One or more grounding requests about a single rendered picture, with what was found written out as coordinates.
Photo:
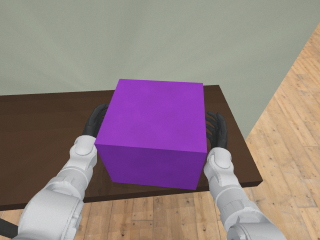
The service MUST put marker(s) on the robot right forearm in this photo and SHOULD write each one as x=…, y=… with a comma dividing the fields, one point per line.
x=229, y=196

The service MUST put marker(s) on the robot right upper arm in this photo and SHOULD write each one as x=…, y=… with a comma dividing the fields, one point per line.
x=254, y=231

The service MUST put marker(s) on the robot right hand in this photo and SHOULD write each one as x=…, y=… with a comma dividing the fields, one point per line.
x=219, y=137

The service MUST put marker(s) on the table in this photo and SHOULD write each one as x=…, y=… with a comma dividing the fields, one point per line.
x=38, y=130

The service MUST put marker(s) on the robot left hand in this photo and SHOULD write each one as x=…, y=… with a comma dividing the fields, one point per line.
x=93, y=123

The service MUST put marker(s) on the robot left upper arm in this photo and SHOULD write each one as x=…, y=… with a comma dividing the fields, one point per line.
x=52, y=216

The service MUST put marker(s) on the robot left forearm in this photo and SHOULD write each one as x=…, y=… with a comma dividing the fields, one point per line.
x=74, y=177

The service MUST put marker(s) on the carton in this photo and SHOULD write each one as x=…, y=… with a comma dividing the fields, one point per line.
x=154, y=134

